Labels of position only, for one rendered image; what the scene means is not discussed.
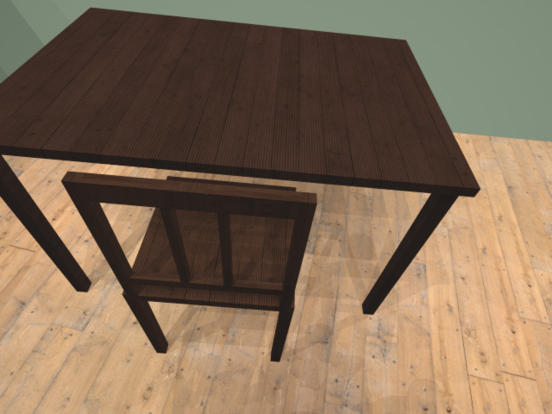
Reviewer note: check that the chair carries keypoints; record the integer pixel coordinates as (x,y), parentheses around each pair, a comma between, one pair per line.
(209,242)

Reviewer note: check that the table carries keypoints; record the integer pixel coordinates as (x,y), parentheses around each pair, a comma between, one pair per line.
(195,95)

